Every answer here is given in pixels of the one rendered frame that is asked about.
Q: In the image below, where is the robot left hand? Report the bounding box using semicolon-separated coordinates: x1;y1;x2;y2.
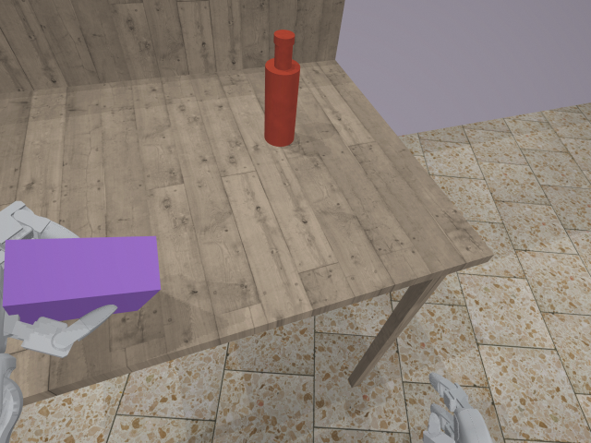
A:
0;201;118;358

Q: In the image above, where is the sponge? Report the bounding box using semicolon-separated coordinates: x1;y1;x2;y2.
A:
3;236;161;325

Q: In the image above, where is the left robot forearm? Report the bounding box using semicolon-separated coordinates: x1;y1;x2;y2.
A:
0;353;23;443

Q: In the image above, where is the robot right hand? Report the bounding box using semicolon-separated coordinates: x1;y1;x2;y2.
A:
423;372;493;443

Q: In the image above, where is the table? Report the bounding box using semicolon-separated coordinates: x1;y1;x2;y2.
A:
0;0;494;406

